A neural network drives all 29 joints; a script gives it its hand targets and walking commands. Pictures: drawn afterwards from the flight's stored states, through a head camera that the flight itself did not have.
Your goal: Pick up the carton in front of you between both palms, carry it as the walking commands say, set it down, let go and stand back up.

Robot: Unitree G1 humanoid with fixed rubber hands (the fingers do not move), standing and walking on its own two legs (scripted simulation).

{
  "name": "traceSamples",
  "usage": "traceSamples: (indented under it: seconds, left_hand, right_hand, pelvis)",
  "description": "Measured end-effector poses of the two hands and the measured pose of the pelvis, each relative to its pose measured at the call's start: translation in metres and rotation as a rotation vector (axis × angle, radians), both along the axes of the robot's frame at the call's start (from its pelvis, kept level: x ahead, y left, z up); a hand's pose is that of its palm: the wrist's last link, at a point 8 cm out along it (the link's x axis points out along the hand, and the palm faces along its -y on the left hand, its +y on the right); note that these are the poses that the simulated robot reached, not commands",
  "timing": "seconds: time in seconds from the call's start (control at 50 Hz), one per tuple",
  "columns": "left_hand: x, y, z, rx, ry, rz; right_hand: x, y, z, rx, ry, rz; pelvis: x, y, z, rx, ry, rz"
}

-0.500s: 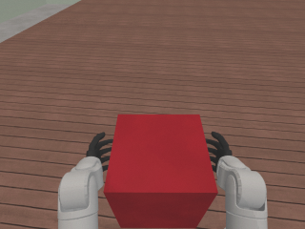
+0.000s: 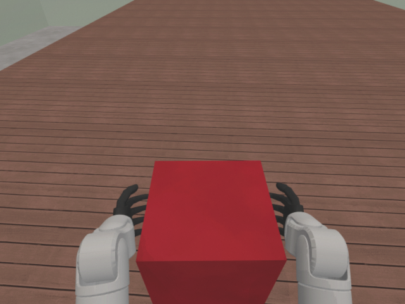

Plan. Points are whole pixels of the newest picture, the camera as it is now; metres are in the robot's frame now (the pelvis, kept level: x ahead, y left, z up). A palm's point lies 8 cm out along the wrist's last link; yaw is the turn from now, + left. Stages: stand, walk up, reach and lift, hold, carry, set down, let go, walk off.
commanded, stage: carry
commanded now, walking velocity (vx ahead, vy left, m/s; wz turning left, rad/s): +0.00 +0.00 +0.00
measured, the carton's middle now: (208, 239) +0.28 +0.00 +0.03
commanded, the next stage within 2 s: hold in 1.94 s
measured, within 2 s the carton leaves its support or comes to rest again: neither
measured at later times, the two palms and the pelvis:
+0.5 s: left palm (141, 152) +0.47 +0.15 +0.10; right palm (263, 146) +0.47 -0.15 +0.11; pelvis +0.21 +0.00 +0.00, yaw +0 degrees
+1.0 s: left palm (145, 157) +0.48 +0.15 +0.08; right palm (262, 155) +0.48 -0.15 +0.08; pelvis +0.22 +0.00 +0.00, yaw -1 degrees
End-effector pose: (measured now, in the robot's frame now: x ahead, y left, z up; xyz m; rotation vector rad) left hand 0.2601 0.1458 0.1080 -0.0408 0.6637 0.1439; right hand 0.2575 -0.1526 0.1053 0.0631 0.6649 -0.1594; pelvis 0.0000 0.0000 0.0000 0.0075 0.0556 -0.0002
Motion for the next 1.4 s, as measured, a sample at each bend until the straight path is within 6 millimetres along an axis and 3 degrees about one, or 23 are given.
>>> traceSamples:
  seconds: [0.08, 0.18, 0.28, 0.44, 0.58, 0.72, 0.88, 1.2, 1.4]
  left_hand:
    - [0.05, -0.013, -0.02, 0.033, 0.062, 0.012]
    - [0.083, -0.013, -0.029, 0.035, 0.149, 0.048]
    - [0.125, -0.009, -0.02, 0.028, 0.1, 0.048]
    - [0.194, 0.003, -0.007, -0.026, -0.003, 0.018]
    - [0.229, 0.006, -0.011, -0.024, 0.036, 0.007]
    - [0.242, 0.004, -0.017, -0.011, 0.048, -0.011]
    - [0.236, 0.002, -0.024, -0.004, 0.056, -0.02]
    - [0.21, -0.001, -0.041, 0.036, 0.051, -0.039]
    - [0.208, -0.005, -0.061, 0.066, 0.045, -0.063]
  right_hand:
    - [0.057, -0.013, -0.026, 0.012, 0.062, 0.03]
    - [0.1, -0.012, -0.037, 0.042, 0.149, 0.042]
    - [0.14, -0.008, -0.027, 0.025, 0.099, 0.05]
    - [0.2, 0.003, 0.001, -0.028, -0.003, 0.02]
    - [0.232, 0.006, -0.004, -0.02, 0.035, 0.004]
    - [0.238, 0.004, -0.014, -0.008, 0.048, -0.013]
    - [0.231, 0.002, -0.021, -0.011, 0.055, -0.015]
    - [0.207, -0.001, -0.038, -0.054, 0.051, 0.018]
    - [0.204, -0.005, -0.057, -0.083, 0.047, 0.034]
  pelvis:
    - [0.045, -0.015, -0.007, -0.015, 0.004, 0.021]
    - [0.083, -0.023, 0.009, 0.009, 0.016, 0.028]
    - [0.121, -0.02, 0.015, 0.008, 0.015, 0.02]
    - [0.19, -0.004, 0.005, -0.001, -0.009, 0.003]
    - [0.223, 0.004, 0.003, 0.004, 0.005, -0.013]
    - [0.231, 0.007, -0.001, 0.001, 0.014, -0.02]
    - [0.227, 0.006, -0.002, -0.002, 0.006, -0.022]
    - [0.199, 0.001, 0.002, -0.006, -0.029, -0.021]
    - [0.182, -0.001, 0.003, -0.009, -0.034, -0.022]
